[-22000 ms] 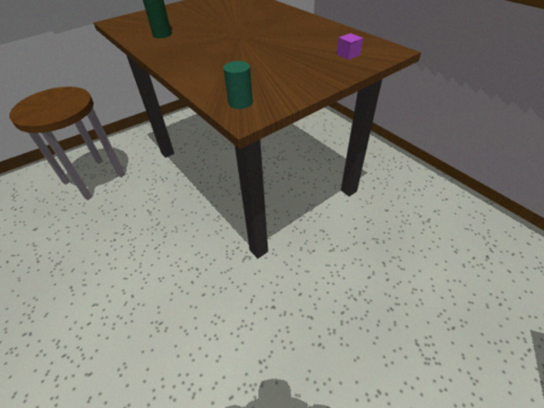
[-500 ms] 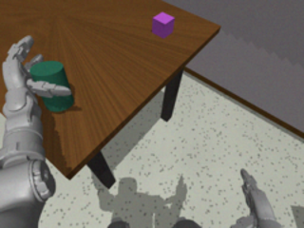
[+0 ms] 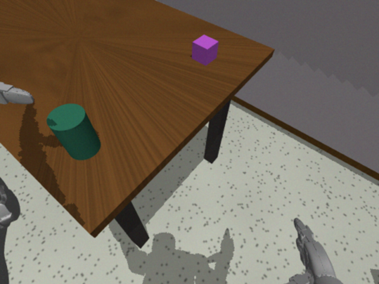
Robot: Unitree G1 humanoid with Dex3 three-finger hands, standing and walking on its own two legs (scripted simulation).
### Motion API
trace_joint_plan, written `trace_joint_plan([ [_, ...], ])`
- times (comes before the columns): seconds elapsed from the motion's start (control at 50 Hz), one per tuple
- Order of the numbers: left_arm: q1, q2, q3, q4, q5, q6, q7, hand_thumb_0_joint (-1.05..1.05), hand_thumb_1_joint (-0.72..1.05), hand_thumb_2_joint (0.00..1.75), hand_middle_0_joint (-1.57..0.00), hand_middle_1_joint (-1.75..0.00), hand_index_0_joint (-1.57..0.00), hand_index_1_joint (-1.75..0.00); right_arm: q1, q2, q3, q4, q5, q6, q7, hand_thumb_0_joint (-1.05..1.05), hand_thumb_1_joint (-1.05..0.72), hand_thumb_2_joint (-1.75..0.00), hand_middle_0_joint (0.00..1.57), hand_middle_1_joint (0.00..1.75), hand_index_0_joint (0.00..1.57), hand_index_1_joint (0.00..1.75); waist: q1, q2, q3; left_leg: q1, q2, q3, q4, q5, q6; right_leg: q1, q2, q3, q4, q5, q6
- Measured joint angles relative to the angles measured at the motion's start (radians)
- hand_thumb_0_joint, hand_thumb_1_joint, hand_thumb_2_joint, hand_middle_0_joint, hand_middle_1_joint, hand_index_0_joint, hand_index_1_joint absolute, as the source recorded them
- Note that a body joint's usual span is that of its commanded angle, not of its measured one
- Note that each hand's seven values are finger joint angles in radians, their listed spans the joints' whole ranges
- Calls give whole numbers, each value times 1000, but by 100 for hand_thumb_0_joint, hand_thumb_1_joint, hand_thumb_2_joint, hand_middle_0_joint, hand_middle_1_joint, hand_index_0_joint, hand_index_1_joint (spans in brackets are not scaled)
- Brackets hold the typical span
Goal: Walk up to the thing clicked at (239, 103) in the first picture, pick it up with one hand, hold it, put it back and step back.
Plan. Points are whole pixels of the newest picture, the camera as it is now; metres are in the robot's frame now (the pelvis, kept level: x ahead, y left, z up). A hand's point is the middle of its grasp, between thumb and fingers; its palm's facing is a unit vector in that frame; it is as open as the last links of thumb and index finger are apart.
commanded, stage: sink last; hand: left
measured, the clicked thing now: (76, 133) +0.46 +0.22 +0.05
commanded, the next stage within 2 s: home in 1.20 s
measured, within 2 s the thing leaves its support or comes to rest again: neither
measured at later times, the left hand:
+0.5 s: hand out of the picture +0.37 +0.32 +0.15, palm faces +0.38 -0.85 -0.36, open 17.6 cm
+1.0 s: hand out of the picture +0.15 +0.23 +0.17, palm faces +0.40 -0.81 -0.43, open 17.5 cm
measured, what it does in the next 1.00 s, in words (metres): stands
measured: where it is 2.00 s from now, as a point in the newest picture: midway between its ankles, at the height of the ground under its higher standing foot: outside the picture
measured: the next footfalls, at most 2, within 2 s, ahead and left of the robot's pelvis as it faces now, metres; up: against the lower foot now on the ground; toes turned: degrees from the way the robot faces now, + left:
none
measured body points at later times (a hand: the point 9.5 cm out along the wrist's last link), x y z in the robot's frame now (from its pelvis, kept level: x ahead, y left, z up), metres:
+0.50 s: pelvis +0.02 +0.00 +0.02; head +0.05 +0.00 +0.47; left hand +0.35 +0.37 +0.17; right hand +0.18 -0.25 -0.06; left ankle +0.02 +0.12 -0.71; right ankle -0.03 -0.15 -0.71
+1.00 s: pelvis -0.02 -0.03 +0.03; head -0.03 -0.05 +0.47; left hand +0.12 +0.28 +0.19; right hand +0.16 -0.28 -0.06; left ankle +0.02 +0.12 -0.71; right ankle -0.03 -0.15 -0.71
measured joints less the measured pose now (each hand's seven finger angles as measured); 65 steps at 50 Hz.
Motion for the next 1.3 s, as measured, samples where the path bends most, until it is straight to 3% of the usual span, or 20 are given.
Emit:
trace_joint_plan([
  [0.14,72,26,29,-5,61,37,42,-2,-58,3,-7,-5,-8,-5,26,-11,0,-49,15,9,26,-1,54,-6,5,6,6,5,15,-1,14,56,-7,13,-51,12,5,54,-8,10,-55,17,6],
  [0.22,150,30,45,-62,66,52,67,-2,-57,4,-6,-4,-7,-4,48,-16,-34,-35,19,1,37,-1,54,-6,6,6,6,5,36,-7,15,83,-10,15,-74,16,4,84,-11,10,-83,24,5],
  [0.3,257,-8,23,-179,54,59,95,-2,-57,5,-6,-3,-6,-4,51,-32,-74,32,24,-9,39,-1,54,-6,6,6,6,5,73,-6,16,112,-12,12,-92,19,4,118,-13,5,-111,31,4],
  [0.4,464,-120,-20,-439,28,53,125,-2,-58,5,-6,-2,-5,-5,32,-35,-98,117,22,-23,40,-1,53,-7,5,6,6,5,118,6,15,161,-17,7,-116,24,4,173,-17,-2,-141,39,2],
  [0.52,822,-274,-38,-886,-16,45,156,-2,-57,5,-6,-3,-5,-5,5,-17,-125,144,22,-16,37,-1,52,-7,5,6,6,5,141,25,30,232,-24,9,-145,32,3,239,-24,-3,-159,39,4],
  [0.62,1083,-350,-40,-1202,-49,29,187,-2,-56,4,-6,-3,-6,-4,22,-12,-152,120,22,6,13,-1,52,-7,6,6,6,5,162,26,56,293,-30,7,-172,45,-3,290,-30,-7,-161,36,0],
  [0.8,1329,-428,-55,-1455,-61,-23,226,-2,-54,2,-5,-3,-6,-3,27,-5,-154,124,9,18,-29,-1,54,-6,5,6,6,5,198,23,95,376,-40,-7,-220,85,-16,355,-37,-23,-155,41,-15],
  [1.0,1588,-446,-79,-1585,-59,-145,202,-1,-53,2,-5,-3,-6,-3,32,6,-184,153,5,-22,-28,-1,53,-6,6,6,6,5,203,38,124,428,-40,-18,-263,127,-25,394,-35,-33,-161,59,-26],
  [1.18,1575,-471,-93,-1476,-36,-207,211,-1,-54,2,-5,-5,-7,-4,3,0,-185,216,-12,-76,-45,-1,52,-6,5,6,6,5,207,31,163,447,-40,-28,-304,168,-25,405,-33,-43,-176,84,-33],
  [1.3,1549,-442,-78,-1455,-24,-247,213,-2,-55,2,-6,-5,-7,-4,-5,-6,-196,244,-21,-107,-46,-1,50,-7,6,6,6,5,205,23,169,466,-37,-27,-325,178,-29,425,-30,-43,-202,97,-35],
])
